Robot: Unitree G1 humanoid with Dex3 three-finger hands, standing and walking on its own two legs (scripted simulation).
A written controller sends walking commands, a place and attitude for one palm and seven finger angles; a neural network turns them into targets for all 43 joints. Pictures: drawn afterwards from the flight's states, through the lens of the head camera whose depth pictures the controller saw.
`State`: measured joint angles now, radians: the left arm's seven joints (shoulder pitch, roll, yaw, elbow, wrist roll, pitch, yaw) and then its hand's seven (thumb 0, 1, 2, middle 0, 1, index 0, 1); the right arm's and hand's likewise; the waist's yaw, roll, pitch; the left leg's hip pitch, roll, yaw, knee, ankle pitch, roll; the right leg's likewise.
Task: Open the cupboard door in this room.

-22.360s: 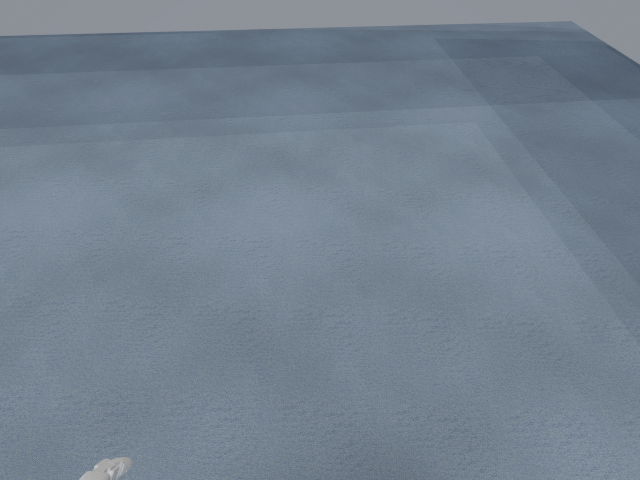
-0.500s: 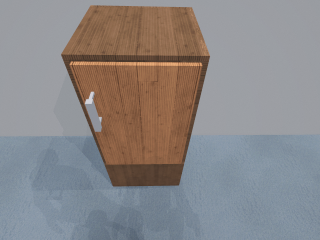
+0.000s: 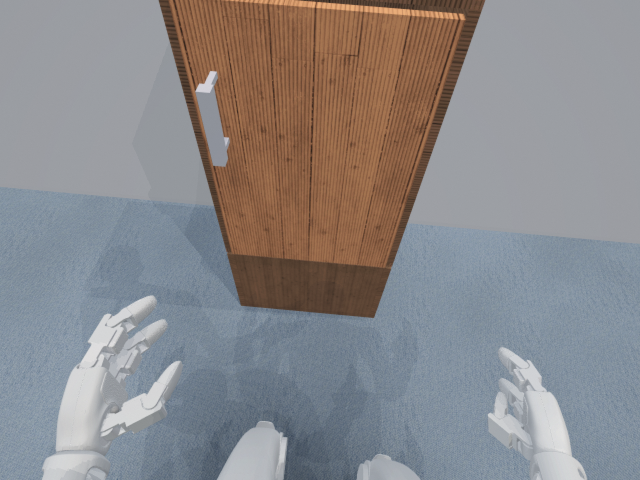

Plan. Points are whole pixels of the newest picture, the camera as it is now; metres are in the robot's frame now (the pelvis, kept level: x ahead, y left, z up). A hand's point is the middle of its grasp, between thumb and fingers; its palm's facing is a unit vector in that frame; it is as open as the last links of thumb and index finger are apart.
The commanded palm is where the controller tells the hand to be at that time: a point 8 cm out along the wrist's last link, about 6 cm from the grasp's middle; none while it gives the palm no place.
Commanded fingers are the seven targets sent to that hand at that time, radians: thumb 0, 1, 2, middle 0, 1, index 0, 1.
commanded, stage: raise the hand with hooked fingers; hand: left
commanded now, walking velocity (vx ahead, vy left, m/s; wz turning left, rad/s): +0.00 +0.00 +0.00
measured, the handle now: (216, 120) +0.61 +0.24 +0.08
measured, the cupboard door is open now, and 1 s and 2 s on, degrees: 0 0 0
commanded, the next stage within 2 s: move the hooked fingers beside the handle in 1.58 s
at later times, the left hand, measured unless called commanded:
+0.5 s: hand (124, 311) +0.27 +0.26 +0.06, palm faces +0.01 -1.00 -0.07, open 12.2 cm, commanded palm +0.25 +0.31 +0.07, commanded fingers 0.00 -0.31 0.38 -0.29 -1.08 -0.29 -1.08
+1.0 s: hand (72, 272) +0.30 +0.32 +0.09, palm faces +0.05 -1.00 -0.05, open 13.9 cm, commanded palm +0.28 +0.37 +0.09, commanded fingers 0.00 -0.50 0.30 -0.30 -1.20 -0.30 -1.20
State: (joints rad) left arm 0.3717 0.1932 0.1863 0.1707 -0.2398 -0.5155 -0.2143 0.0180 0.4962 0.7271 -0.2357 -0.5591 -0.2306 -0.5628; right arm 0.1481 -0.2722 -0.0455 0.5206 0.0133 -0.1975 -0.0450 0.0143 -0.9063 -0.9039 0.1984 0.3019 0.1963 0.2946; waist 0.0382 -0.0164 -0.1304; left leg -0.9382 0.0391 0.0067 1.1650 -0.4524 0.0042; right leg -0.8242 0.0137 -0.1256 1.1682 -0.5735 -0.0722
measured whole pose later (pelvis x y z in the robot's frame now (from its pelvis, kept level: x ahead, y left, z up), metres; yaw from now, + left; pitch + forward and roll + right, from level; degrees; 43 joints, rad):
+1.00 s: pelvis +0.02 +0.05 +0.04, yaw -1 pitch +12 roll -4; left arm 0.02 0.38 0.38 0.33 -0.33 -0.31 -0.42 -0.01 -0.49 0.31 -0.30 -1.19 -0.30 -1.19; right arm 0.25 -0.26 0.06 0.55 0.03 -0.16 -0.07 0.01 -0.90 -0.90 0.20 0.30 0.20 0.30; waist 0.01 0.03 -0.09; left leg -0.80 0.01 0.04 0.99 -0.40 0.08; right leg -0.66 0.00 -0.09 0.92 -0.47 0.01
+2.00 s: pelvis +0.02 +0.02 +0.03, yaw -1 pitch +14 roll -3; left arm -0.22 0.43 0.43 0.61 -0.32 -0.33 -0.50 -0.01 -0.50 0.30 -0.30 -1.20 -0.30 -1.20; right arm 0.27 -0.29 0.05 0.59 0.04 -0.16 -0.08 0.01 -0.90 -0.90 0.20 0.30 0.20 0.30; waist -0.02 0.03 -0.10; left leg -0.84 0.04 0.02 1.01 -0.41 0.03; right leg -0.72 0.02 -0.10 0.97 -0.50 -0.03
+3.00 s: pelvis +0.02 +0.05 +0.01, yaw -3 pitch +22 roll -5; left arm -0.81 0.65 0.49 1.17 -0.14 -0.40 -0.43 -0.01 -0.50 0.30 -0.30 -1.20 -0.30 -1.20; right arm 0.37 -0.30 0.05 0.64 0.01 0.02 -0.04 0.01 -0.90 -0.90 0.20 0.30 0.20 0.30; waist -0.14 0.02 -0.11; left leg -1.05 0.05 0.03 1.10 -0.43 0.07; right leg -0.92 0.03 -0.09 1.02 -0.48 0.00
